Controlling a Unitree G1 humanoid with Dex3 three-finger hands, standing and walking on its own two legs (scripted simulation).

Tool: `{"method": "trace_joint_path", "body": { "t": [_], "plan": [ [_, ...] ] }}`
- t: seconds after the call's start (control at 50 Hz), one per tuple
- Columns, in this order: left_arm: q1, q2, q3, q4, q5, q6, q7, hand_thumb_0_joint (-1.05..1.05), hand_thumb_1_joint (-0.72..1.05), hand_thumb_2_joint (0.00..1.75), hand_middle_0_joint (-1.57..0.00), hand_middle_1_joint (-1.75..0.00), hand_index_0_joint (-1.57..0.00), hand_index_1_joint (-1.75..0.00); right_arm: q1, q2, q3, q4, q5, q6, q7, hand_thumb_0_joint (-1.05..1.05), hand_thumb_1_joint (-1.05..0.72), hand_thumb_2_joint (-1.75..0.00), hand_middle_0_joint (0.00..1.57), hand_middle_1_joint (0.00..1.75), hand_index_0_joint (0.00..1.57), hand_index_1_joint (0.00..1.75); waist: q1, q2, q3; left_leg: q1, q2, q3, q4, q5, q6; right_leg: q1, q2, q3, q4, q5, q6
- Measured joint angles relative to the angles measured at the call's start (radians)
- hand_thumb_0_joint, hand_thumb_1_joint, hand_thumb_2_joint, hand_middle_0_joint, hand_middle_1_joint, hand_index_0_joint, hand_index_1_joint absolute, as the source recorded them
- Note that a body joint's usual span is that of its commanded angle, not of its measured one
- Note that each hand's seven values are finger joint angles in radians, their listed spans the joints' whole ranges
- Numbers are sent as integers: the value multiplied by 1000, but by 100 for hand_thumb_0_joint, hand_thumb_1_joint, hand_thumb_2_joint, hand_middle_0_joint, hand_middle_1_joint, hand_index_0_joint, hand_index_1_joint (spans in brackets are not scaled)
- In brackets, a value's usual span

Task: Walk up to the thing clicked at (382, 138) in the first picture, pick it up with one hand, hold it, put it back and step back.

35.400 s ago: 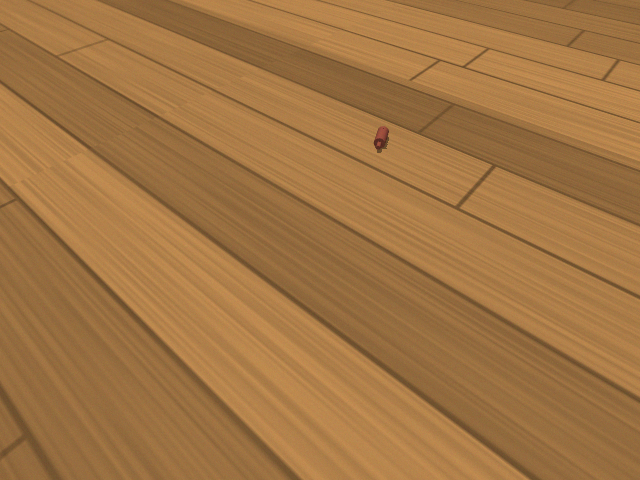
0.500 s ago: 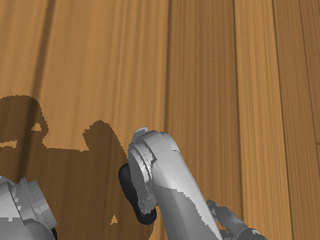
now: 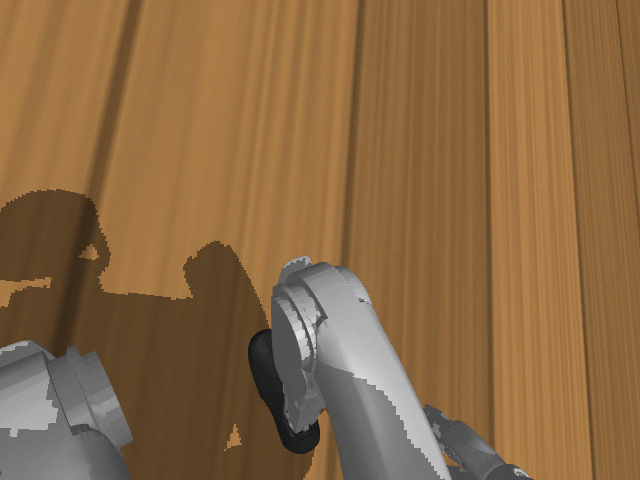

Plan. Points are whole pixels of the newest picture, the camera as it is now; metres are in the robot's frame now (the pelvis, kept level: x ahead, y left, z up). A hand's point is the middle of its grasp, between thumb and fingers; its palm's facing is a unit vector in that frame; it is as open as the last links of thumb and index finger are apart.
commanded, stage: settle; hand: left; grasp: from above
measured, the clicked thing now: out of the picture +0.47 +0.34 -0.27
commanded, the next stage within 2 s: lift in 0.56 s
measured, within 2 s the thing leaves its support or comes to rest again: neither
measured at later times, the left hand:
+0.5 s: hand out of the picture +0.46 +0.36 -0.14, palm faces -0.47 -0.07 -0.88, open 8.6 cm
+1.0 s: hand out of the picture +0.43 +0.35 -0.09, palm faces -0.49 -0.12 -0.86, open 8.7 cm
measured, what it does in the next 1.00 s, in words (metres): rises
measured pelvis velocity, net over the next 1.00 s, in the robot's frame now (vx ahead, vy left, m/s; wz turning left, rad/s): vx -0.01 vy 0.00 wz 0.12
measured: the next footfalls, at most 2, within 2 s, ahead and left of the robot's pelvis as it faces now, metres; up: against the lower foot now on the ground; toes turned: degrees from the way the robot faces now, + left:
none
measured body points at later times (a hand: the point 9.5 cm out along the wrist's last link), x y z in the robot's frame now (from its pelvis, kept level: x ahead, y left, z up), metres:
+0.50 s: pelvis -0.01 +0.00 +0.02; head +0.24 +0.13 +0.38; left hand +0.48 +0.36 -0.09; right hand +0.10 -0.26 -0.05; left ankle +0.06 +0.14 -0.27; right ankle +0.12 -0.13 -0.27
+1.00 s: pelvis -0.01 +0.00 +0.06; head +0.22 +0.11 +0.43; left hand +0.45 +0.36 -0.04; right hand +0.08 -0.27 -0.03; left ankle +0.06 +0.14 -0.27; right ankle +0.12 -0.13 -0.27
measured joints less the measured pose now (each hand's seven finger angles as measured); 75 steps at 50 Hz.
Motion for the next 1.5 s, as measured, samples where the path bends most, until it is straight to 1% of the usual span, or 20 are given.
{"method": "trace_joint_path", "body": {
  "t": [0.06, 0.12, 0.24, 0.36, 0.46, 0.58, 0.72, 0.78, 0.88, 0.96, 1.06, 1.12, 1.16, 1.26, 1.42, 1.5],
  "plan": [
    [23, -21, 5, -58, -6, 9, -28, -2, 22, 18, -87, -30, -89, -24, 5, 4, -23, 1, 9, 7, 5, 0, -91, -90, 20, 30, 21, 30, 16, 11, -17, -1, -2, 7, -8, 0, 2, 0, -5, 4, -5, -3, 0],
    [37, -49, -2, -108, -20, 24, -56, -2, 23, 16, -88, -28, -90, -23, 11, 7, -51, 2, 21, 15, 10, 0, -91, -90, 20, 30, 21, 30, 32, 28, -38, -4, -5, 17, -20, 3, 4, 1, -14, 9, -10, -8, -6],
    [28, -96, -46, -162, -46, 48, -134, -2, 24, 13, -89, -24, -91, -19, 14, 12, -94, 0, 53, 43, 9, 0, -91, -90, 20, 30, 21, 30, 58, 62, -81, -5, -7, 46, -52, 14, 15, 1, -26, 26, -28, -11, -7],
    [25, -133, -65, -208, -63, 55, -207, -2, 24, 12, -91, -23, -93, -18, 17, 20, -120, -11, 80, 87, -6, 0, -91, -90, 20, 30, 21, 30, 72, 93, -109, 3, -7, 69, -85, 26, 23, 8, -36, 41, -49, -7, -6],
    [19, -154, -73, -226, -71, 48, -245, -2, 24, 11, -91, -23, -93, -18, 26, 28, -128, -16, 96, 122, -21, 0, -91, -90, 20, 30, 21, 30, 76, 106, -122, 11, -9, 83, -109, 40, 27, 14, -42, 50, -65, 0, -5],
    [15, -162, -68, -232, -67, 35, -265, -2, 24, 12, -90, -24, -92, -19, 47, 30, -131, -19, 104, 149, -39, 0, -91, -90, 20, 30, 21, 30, 74, 116, -131, 13, -11, 94, -130, 58, 26, 13, -48, 56, -77, 13, -13],
    [10, -162, -58, -238, -70, 31, -274, -2, 23, 13, -90, -26, -92, -21, 70, 32, -142, -10, 106, 163, -55, 0, -91, -90, 20, 30, 21, 30, 72, 122, -133, 16, -10, 105, -148, 72, 26, 8, -50, 66, -86, 24, -10],
    [23, -171, -52, -259, -82, 39, -283, -2, 23, 13, -89, -26, -91, -22, 80, 35, -151, -5, 111, 171, -58, 0, -92, -90, 20, 30, 21, 30, 74, 127, -141, 20, -9, 112, -160, 73, 27, 9, -51, 71, -93, 26, -5],
    [53, -200, -47, -306, -121, 61, -320, -2, 24, 14, -88, -28, -89, -24, 93, 45, -174, 2, 130, 186, -67, 0, -92, -90, 20, 30, 21, 30, 84, 136, -163, 37, -8, 127, -195, 75, 27, 19, -58, 81, -118, 25, -9],
    [95, -226, -51, -361, -149, 71, -356, -1, 24, 14, -87, -29, -89, -24, 95, 54, -196, 9, 145, 201, -75, 0, -92, -90, 20, 30, 21, 30, 98, 143, -186, 67, -5, 143, -233, 73, 27, 42, -64, 91, -147, 23, -7],
    [157, -253, -54, -430, -183, 56, -402, -1, 23, 16, -87, -29, -88, -25, 88, 63, -222, 18, 158, 216, -88, 0, -92, -90, 20, 30, 21, 30, 120, 148, -216, 118, -1, 160, -284, 69, 27, 82, -69, 102, -188, 20, -4],
    [193, -269, -58, -472, -203, 45, -418, -1, 22, 18, -86, -30, -88, -25, 83, 68, -240, 22, 167, 221, -96, 0, -92, -90, 20, 30, 21, 30, 136, 151, -240, 149, 1, 172, -317, 68, 28, 107, -73, 110, -214, 18, -4],
    [214, -280, -63, -494, -216, 38, -420, -1, 22, 19, -86, -30, -88, -26, 76, 70, -251, 26, 173, 223, -102, 0, -92, -90, 20, 30, 21, 30, 147, 153, -252, 173, 2, 179, -340, 67, 28, 127, -75, 114, -233, 18, -4],
    [272, -305, -74, -549, -234, 33, -421, -1, 21, 23, -84, -32, -86, -28, 58, 76, -270, 27, 187, 226, -113, 0, -91, -90, 20, 30, 21, 30, 172, 159, -279, 242, 6, 193, -403, 66, 29, 188, -80, 122, -290, 20, -1],
    [371, -355, -94, -640, -264, 54, -418, -1, 20, 26, -81, -36, -83, -32, 40, 93, -292, 34, 209, 224, -134, 0, -91, -90, 20, 30, 21, 30, 208, 168, -307, 396, 13, 207, -530, 70, 27, 331, -85, 124, -413, 31, -2],
    [422, -383, -109, -683, -273, 71, -418, -1, 20, 27, -81, -37, -82, -33, 39, 98, -300, 44, 218, 224, -146, 0, -91, -90, 20, 30, 21, 30, 222, 172, -313, 493, 17, 214, -606, 77, 26, 423, -86, 123, -489, 43, -5]
  ]
}}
